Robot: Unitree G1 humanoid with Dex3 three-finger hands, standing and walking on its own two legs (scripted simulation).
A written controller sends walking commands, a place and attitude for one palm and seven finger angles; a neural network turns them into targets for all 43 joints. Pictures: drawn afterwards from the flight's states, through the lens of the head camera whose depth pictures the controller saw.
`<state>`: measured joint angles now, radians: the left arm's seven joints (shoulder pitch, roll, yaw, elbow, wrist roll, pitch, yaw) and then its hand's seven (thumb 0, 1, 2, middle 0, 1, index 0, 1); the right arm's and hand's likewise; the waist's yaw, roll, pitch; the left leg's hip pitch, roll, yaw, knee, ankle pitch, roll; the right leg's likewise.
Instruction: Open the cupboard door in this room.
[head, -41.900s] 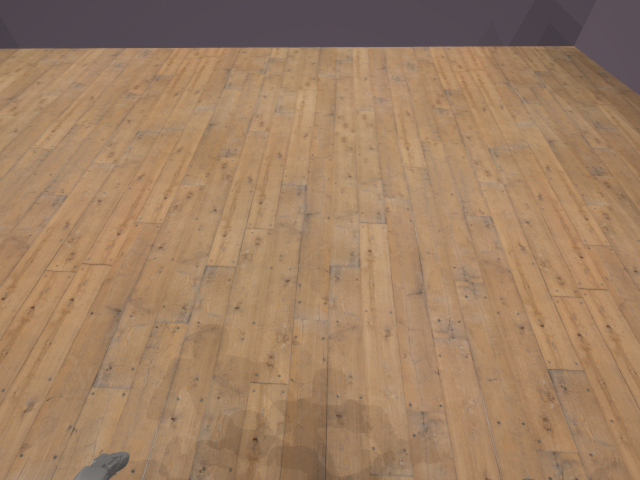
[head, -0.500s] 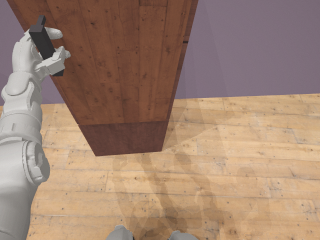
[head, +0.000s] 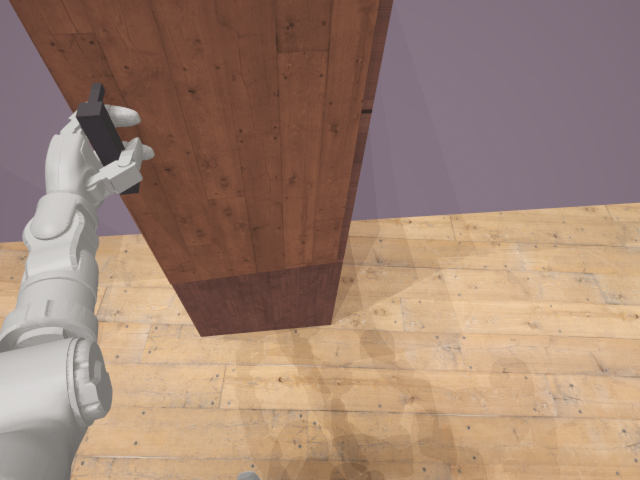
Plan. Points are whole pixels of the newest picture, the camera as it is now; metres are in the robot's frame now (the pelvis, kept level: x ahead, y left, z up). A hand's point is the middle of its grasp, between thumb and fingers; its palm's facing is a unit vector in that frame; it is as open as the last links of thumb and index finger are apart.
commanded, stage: pull the door open along its arc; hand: left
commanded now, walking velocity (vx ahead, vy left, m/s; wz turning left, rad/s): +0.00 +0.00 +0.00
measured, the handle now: (113, 140) +0.52 +0.23 +0.12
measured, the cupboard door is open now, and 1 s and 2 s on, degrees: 4 22 47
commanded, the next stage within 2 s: open thumb and fingers to let go in 1.34 s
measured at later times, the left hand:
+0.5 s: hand (153, 203) +0.42 +0.16 +0.12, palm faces +0.49 -0.87 +0.01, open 5.6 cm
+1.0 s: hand (163, 229) +0.38 +0.15 +0.12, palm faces +0.46 -0.89 +0.04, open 5.7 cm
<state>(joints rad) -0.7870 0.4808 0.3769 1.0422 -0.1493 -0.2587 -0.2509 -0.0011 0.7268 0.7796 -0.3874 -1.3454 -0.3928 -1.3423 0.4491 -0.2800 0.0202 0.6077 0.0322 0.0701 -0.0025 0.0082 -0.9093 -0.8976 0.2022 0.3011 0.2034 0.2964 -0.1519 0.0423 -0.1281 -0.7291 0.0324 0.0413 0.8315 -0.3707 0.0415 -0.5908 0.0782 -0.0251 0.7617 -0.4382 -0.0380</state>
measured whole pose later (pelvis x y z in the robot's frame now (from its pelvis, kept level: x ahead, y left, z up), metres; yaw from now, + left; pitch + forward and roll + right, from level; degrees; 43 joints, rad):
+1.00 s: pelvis -0.01 -0.03 +0.01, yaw +2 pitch +8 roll +0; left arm -0.39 0.09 0.20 0.55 -0.09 -0.21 0.37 0.00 0.72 0.76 -0.34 -1.35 -0.37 -1.34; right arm 0.39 -0.26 -0.03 0.68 -0.01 0.01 0.02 0.01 -0.91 -0.90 0.20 0.30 0.20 0.30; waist -0.06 0.05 -0.13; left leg -0.55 0.02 0.02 0.72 -0.31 0.01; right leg -0.43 0.07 -0.04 0.71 -0.41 -0.07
